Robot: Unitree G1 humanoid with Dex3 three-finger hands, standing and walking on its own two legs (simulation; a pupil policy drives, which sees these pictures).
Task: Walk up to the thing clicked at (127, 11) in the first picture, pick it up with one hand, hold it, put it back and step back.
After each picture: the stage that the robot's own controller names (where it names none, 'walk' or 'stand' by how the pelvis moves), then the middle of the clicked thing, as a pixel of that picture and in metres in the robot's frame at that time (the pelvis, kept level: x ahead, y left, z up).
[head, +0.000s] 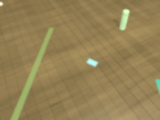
stand; (124, 20) +1.63 -0.49 -0.66
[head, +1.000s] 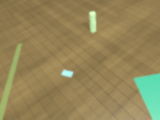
walk; (92, 22) +1.57 -0.01 -0.63
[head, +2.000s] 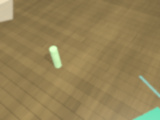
walk; (55, 57) +1.00 +0.34 -0.65
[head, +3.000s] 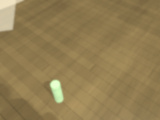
walk; (57, 92) +0.61 +0.24 -0.63
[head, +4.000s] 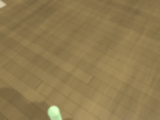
stand; (55, 117) +0.39 +0.20 -0.63
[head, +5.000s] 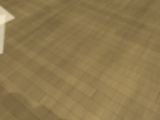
stand; out of the picture +0.35 +0.20 -0.65
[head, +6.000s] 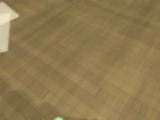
stand; out of the picture +0.36 +0.19 -0.65
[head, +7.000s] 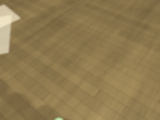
stand; out of the picture +0.38 +0.19 -0.66
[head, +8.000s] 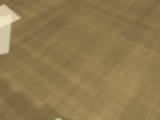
stand; out of the picture +0.37 +0.20 -0.66
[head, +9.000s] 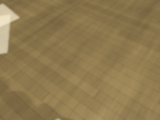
stand; out of the picture +0.36 +0.20 -0.66
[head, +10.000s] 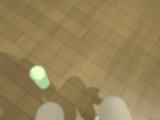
go down; (40, 78) +0.42 +0.19 -0.43
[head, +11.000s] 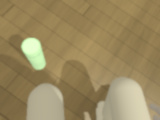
go down; (35, 56) +0.47 +0.19 -0.29
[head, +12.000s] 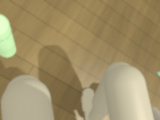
close in; (2, 39) +0.47 +0.22 -0.20
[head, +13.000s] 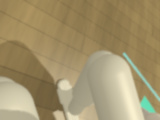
close; out of the picture +0.46 +0.25 -0.17
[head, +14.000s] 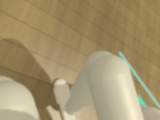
lift; out of the picture +0.44 +0.26 -0.17
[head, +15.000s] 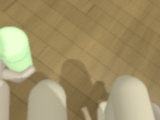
lift; (18, 59) +0.37 +0.22 -0.03
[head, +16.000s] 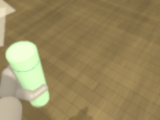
hold; (32, 79) +0.32 +0.17 +0.09
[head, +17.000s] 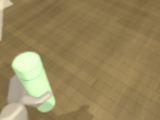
hold; (38, 86) +0.31 +0.17 +0.03
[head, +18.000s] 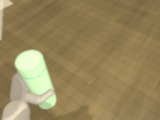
crouch; (40, 84) +0.32 +0.16 +0.03
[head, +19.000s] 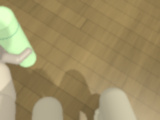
crouch; (16, 43) +0.45 +0.19 -0.04
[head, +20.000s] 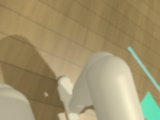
lower; out of the picture +0.48 +0.26 -0.17
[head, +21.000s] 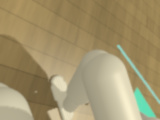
lower; out of the picture +0.48 +0.27 -0.18
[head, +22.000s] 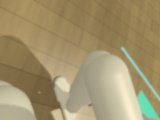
lower; out of the picture +0.47 +0.27 -0.17
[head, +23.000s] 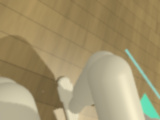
lower; out of the picture +0.46 +0.26 -0.17
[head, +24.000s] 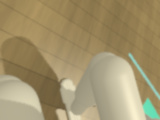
loosen; out of the picture +0.45 +0.23 -0.16
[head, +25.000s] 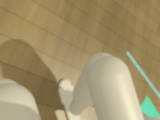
withdraw; out of the picture +0.45 +0.23 -0.18
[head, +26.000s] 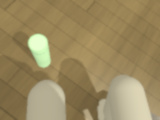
walk; (41, 53) +0.47 +0.17 -0.26
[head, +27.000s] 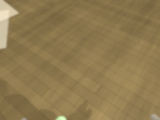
stand; out of the picture +0.37 +0.16 -0.59
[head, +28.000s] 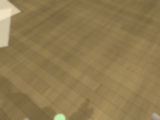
stand; out of the picture +0.38 +0.17 -0.60
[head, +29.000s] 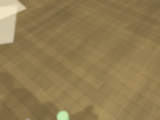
stand; out of the picture +0.39 +0.16 -0.61
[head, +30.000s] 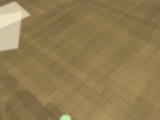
walk; out of the picture +0.39 +0.16 -0.66
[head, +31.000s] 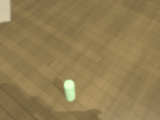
walk; (70, 91) +0.53 +0.10 -0.63
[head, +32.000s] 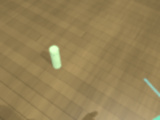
walk; (55, 57) +0.81 +0.23 -0.63
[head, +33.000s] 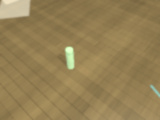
stand; (70, 58) +1.02 +0.17 -0.64
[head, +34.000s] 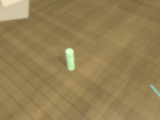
stand; (70, 59) +1.02 +0.15 -0.66
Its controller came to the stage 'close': yes
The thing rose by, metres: 0.69
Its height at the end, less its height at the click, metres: +0.00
